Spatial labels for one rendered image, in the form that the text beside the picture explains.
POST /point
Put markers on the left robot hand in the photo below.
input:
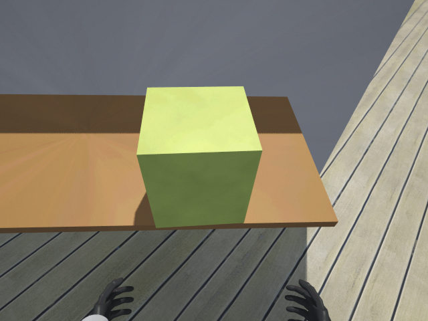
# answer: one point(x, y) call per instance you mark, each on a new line
point(105, 302)

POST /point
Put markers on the table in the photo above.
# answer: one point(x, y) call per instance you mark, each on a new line
point(68, 163)

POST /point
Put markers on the carton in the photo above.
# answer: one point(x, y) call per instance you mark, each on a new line
point(198, 153)

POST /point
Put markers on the right robot hand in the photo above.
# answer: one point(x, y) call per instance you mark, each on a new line
point(316, 311)

